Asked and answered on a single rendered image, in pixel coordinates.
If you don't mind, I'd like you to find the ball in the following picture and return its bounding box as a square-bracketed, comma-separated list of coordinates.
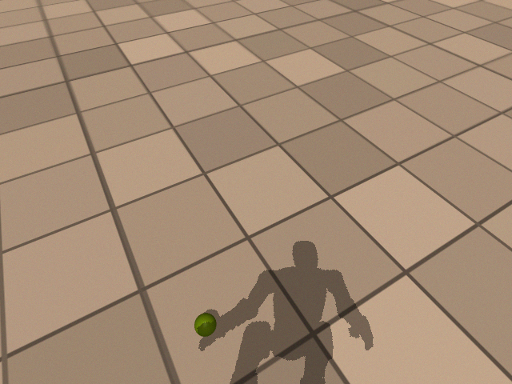
[194, 313, 217, 337]

